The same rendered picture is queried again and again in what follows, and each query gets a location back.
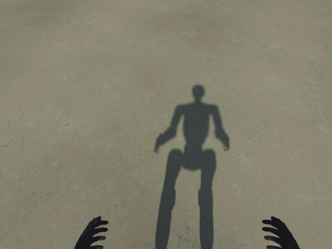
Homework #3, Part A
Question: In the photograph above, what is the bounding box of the left robot hand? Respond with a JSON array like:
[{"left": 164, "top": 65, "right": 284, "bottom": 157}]
[{"left": 74, "top": 216, "right": 108, "bottom": 249}]

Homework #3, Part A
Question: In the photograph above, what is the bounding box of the right robot hand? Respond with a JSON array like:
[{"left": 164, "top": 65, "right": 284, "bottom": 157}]
[{"left": 262, "top": 216, "right": 300, "bottom": 249}]

